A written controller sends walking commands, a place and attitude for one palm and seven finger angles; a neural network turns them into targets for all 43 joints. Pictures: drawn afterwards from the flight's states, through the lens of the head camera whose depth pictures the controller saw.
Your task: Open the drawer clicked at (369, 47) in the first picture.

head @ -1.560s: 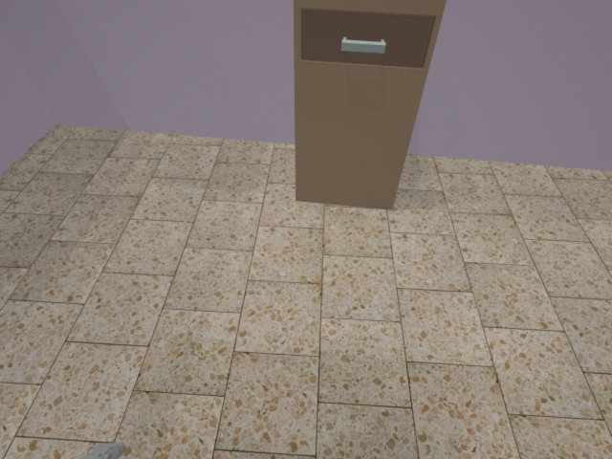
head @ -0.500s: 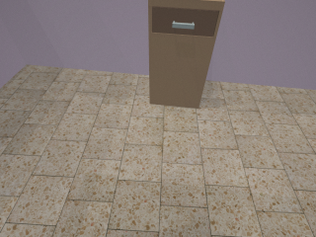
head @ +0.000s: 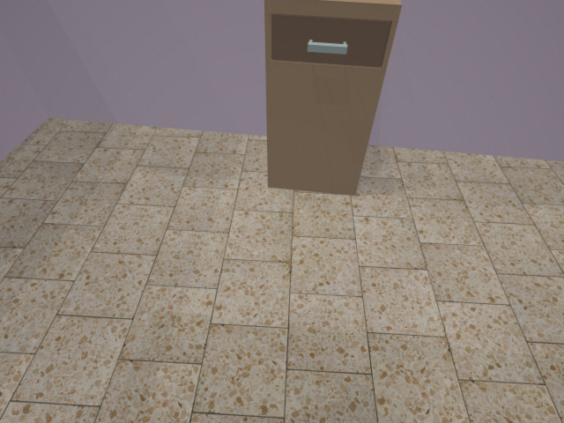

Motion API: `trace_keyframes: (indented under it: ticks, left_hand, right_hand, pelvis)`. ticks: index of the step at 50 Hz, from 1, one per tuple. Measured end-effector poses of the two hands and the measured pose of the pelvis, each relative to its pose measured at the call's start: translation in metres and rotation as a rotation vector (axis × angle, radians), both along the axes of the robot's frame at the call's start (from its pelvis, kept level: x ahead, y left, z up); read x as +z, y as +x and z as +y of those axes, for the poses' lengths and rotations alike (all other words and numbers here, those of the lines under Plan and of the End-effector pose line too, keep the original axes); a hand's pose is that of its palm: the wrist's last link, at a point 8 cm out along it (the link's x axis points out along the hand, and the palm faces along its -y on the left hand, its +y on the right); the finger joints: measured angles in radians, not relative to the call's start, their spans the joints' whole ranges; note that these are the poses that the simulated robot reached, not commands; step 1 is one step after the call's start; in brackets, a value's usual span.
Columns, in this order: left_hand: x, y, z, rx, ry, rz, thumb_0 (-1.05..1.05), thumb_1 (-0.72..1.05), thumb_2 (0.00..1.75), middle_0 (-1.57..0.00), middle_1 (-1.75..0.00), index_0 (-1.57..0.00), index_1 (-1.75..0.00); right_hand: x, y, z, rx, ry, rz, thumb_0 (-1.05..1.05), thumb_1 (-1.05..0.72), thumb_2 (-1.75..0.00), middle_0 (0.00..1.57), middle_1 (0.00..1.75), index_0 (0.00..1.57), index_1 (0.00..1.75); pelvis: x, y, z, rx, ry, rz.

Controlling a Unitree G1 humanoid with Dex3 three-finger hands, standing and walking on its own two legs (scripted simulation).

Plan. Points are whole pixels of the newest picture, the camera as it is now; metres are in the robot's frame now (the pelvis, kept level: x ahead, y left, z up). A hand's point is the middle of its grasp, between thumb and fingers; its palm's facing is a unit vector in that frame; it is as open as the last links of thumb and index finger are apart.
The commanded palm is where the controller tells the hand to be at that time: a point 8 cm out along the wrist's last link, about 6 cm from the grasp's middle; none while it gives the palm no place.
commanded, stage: walk to a spot facing it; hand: left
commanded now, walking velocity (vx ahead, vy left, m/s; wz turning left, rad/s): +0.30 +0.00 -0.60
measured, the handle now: (327, 45) +1.33 -0.09 -0.01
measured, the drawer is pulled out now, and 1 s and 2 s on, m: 0.00 0.00 0.00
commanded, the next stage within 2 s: turn to face it in 1.62 s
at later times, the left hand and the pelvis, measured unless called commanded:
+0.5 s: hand out of the picture +0.11 +0.12 -0.17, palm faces -0.14 -0.97 -0.22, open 7.4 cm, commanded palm none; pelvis +0.08 -0.07 -0.01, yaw -13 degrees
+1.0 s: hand (225, 343) +0.31 +0.13 -0.20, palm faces -0.30 -0.94 -0.14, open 7.4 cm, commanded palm none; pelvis +0.31 -0.05 -0.02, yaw -25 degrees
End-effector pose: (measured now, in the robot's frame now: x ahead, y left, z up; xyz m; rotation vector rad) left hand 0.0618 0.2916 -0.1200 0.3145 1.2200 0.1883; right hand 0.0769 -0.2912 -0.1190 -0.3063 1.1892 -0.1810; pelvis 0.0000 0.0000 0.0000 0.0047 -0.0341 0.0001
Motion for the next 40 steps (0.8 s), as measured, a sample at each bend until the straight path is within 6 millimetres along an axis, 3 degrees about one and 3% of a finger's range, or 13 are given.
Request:
trace_keyframes:
  ticks: [6,12,18,21,24,30,40]
  left_hand:
    - [-0.008,-0.003,-0.011,0.002,-0.022,0.031,0.01,0.91,0.90,-0.20,-0.30,-0.20,-0.30]
    - [-0.020,-0.008,-0.040,-0.026,-0.076,0.128,0.01,0.91,0.90,-0.20,-0.30,-0.20,-0.30]
    - [-0.027,0.029,-0.084,-0.090,-0.094,0.128,0.01,0.91,0.90,-0.20,-0.30,-0.20,-0.30]
    - [-0.029,0.044,-0.102,-0.076,-0.095,0.081,0.01,0.91,0.90,-0.20,-0.30,-0.20,-0.30]
    - [-0.024,0.049,-0.118,-0.075,-0.107,0.099,0.01,0.91,0.90,-0.20,-0.30,-0.20,-0.30]
    - [-0.015,0.065,-0.141,-0.124,-0.133,0.192,0.01,0.91,0.90,-0.20,-0.30,-0.20,-0.30]
    - [-0.025,0.130,-0.140,-0.119,-0.141,0.245,0.01,0.91,0.90,-0.20,-0.30,-0.20,-0.30]
  right_hand:
    - [-0.008,-0.005,0.007,-0.027,0.023,0.003,0.00,-0.90,-0.89,0.20,0.30,0.20,0.30]
    - [-0.025,-0.032,0.016,-0.133,0.088,0.031,0.00,-0.90,-0.89,0.20,0.30,0.20,0.30]
    - [-0.052,-0.070,0.003,-0.250,0.138,0.137,0.00,-0.90,-0.89,0.20,0.30,0.20,0.30]
    - [-0.055,-0.070,-0.007,-0.262,0.148,0.202,0.01,-0.90,-0.89,0.20,0.30,0.20,0.30]
    - [-0.044,-0.046,-0.017,-0.274,0.149,0.170,0.01,-0.91,-0.89,0.20,0.30,0.20,0.30]
    - [-0.023,0.029,-0.033,-0.313,0.143,-0.005,0.01,-0.91,-0.89,0.20,0.30,0.20,0.30]
    - [-0.017,0.161,-0.025,-0.291,0.155,-0.115,0.01,-0.91,-0.90,0.19,0.30,0.19,0.30]
  pelvis:
    - [-0.004,0.007,-0.001,-0.037,0.001,0.004]
    - [-0.010,0.026,-0.012,-0.117,0.018,0.016]
    - [-0.023,0.051,-0.040,-0.183,0.020,0.011]
    - [-0.025,0.063,-0.053,-0.187,0.005,0.007]
    - [-0.016,0.078,-0.063,-0.213,0.007,0.011]
    - [-0.002,0.114,-0.072,-0.274,0.013,0.035]
    - [-0.008,0.202,-0.068,-0.326,-0.019,0.045]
